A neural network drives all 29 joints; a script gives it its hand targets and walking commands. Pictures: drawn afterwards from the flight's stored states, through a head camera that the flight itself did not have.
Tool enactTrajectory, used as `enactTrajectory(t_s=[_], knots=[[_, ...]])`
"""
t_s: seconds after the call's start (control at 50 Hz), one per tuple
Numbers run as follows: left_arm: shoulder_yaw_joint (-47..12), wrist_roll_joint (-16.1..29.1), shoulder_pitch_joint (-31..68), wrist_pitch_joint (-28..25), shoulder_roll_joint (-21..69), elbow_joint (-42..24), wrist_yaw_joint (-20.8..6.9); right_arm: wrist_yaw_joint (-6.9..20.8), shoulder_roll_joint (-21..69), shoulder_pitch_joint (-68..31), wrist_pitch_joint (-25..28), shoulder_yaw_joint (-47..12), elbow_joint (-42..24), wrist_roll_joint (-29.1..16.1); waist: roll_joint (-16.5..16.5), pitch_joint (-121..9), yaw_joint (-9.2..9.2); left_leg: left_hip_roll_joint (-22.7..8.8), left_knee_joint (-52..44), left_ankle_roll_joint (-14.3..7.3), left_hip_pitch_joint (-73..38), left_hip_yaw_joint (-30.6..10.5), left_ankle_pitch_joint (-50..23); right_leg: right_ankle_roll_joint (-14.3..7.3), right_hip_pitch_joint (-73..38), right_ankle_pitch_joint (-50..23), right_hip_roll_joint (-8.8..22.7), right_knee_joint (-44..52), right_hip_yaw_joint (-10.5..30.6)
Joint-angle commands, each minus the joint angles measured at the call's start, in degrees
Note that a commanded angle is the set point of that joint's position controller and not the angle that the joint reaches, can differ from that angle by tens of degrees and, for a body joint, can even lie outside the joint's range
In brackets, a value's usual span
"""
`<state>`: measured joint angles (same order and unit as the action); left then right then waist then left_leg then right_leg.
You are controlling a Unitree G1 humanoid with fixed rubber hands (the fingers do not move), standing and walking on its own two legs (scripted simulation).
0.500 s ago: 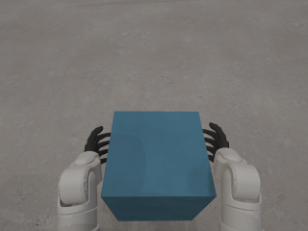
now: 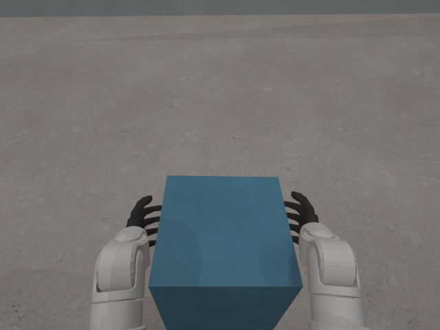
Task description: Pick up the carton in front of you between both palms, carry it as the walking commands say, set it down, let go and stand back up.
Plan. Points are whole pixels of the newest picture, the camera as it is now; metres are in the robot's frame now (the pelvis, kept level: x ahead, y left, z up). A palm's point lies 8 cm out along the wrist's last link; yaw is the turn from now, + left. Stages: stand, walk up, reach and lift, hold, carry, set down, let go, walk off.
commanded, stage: carry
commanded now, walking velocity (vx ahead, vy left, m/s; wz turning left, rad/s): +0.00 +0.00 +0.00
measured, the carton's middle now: (221, 257) +0.26 +0.00 -0.02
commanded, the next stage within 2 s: hold in 1.46 s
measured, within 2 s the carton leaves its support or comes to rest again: neither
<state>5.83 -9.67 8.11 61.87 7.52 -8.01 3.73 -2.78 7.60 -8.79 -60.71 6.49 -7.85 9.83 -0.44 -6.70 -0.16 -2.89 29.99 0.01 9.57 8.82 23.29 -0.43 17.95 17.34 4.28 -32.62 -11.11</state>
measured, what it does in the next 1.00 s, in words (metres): shifts its weight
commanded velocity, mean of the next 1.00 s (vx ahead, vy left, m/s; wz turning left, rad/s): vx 0.00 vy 0.00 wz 0.00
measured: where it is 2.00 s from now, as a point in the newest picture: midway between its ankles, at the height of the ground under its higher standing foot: outside the picture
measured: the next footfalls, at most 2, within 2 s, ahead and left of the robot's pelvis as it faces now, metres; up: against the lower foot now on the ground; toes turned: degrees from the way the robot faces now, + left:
none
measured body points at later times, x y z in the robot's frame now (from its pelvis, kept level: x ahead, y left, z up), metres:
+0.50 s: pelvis -0.04 +0.00 +0.00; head -0.06 +0.00 +0.45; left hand +0.27 +0.15 +0.04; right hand +0.27 -0.15 +0.04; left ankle -0.08 +0.10 -0.73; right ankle -0.01 -0.11 -0.73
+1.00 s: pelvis -0.05 +0.01 +0.00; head -0.08 +0.01 +0.45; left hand +0.25 +0.16 +0.04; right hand +0.25 -0.14 +0.04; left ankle -0.08 +0.10 -0.73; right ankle -0.01 -0.11 -0.73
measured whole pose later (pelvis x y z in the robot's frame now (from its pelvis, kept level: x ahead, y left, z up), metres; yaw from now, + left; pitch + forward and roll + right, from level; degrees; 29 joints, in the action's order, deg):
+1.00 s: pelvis -0.05 +0.01 +0.00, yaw +0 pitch +1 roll +0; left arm 9.9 -14.0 12.5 42.8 8.2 10.1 1.6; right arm -0.9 8.3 -13.2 -41.7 10.7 10.1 14.1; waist -0.2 -5.4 0.0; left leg -2.0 29.7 -1.7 12.3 9.8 18.8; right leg -0.2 19.3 10.5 5.2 -28.8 -10.6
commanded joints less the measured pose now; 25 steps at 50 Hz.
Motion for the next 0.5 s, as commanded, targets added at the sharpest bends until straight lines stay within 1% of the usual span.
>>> enactTrajectory(t_s=[0.0,0.06,0.1,0.2,0.24,0.28,0.34,0.38,0.42,0.48], knots=[[-37.88,19.8,27.28,-5.91,50.56,-3.45,-14.66,13.84,51.49,-23.43,4.5,-37.7,-0.97,-18.84,-0.17,-13.92,0.22,-6.84,-1.94,-0.28,-2.25,-4.12,-35.51,-0.63,-10.09,-30.32,5.63,0.68,5.36],[-36.75,18.04,26.88,-9.56,48.87,-2.4,-14.39,13.58,50.04,-23.39,8.13,-36.49,0.38,-17.09,0.06,-13.76,0.21,-6.66,-2.58,-0.44,-1.84,-4.17,-32.47,-0.75,-10.28,-29.27,5.74,1.43,5.55],[-34.47,15.88,26.24,-11.83,47.46,-0.1,-14.2,13.4,48.69,-22.78,10.41,-34.31,2.83,-15.01,0.13,-13.42,0.2,-6.6,-3.02,-0.55,-1.52,-4.16,-30.65,-0.79,-10.2,-28.23,5.79,1.98,5.63],[-27.63,10.84,27.62,-17.8,45.86,8.39,-14.07,13.38,46.89,-23.94,16.2,-27.5,11.24,-10.09,0.12,-11.45,0.1,-6.61,-4.49,-0.8,-0.16,-4.32,-25.09,-0.73,-9.06,-23.86,5.8,3.81,5.84],[-24.82,9.08,29.48,-20.41,46.23,12.29,-14.31,13.6,47.11,-25.82,18.82,-24.62,15.06,-8.3,0.11,-10.67,0.08,-6.59,-5.29,-0.9,0.49,-4.41,-22.49,-0.73,-8.54,-21.54,5.74,4.6,5.99],[-23.29,8.13,31.68,-22.91,47.56,15.34,-14.71,13.98,48.35,-27.82,21.33,-22.95,18.24,-7.25,0.1,-10.27,0.08,-6.56,-5.91,-1.02,1.06,-4.49,-20.25,-0.74,-8.31,-19.81,5.74,5.26,6.21],[-23.04,7.82,34.14,-25.37,50.19,17.88,-15.32,14.59,51.0,-30.11,23.77,-22.52,20.88,-6.72,0.19,-10.83,0.1,-6.47,-6.23,-1.23,1.18,-4.63,-18.72,-0.73,-8.53,-18.92,5.79,5.71,6.41],[-23.72,8.07,34.56,-25.91,51.55,18.23,-15.62,14.88,52.4,-30.47,24.28,-23.15,21.25,-6.9,0.24,-11.62,0.09,-6.41,-6.13,-1.34,0.92,-4.68,-18.69,-0.7,-8.83,-19.0,5.84,5.75,6.4],[-25.03,8.74,34.15,-25.58,52.38,17.4,-15.75,15.03,53.31,-29.97,23.94,-24.46,20.43,-7.59,0.26,-12.37,0.07,-6.38,-5.9,-1.41,0.62,-4.69,-19.09,-0.66,-9.05,-19.3,5.91,5.7,6.35],[-27.49,10.3,32.63,-23.74,52.8,14.79,-15.69,15.02,53.85,-28.45,22.1,-27.15,17.8,-9.39,0.28,-13.0,0.1,-6.38,-5.48,-1.46,0.48,-4.73,-19.86,-0.59,-9.04,-19.87,6.01,5.57,6.28]])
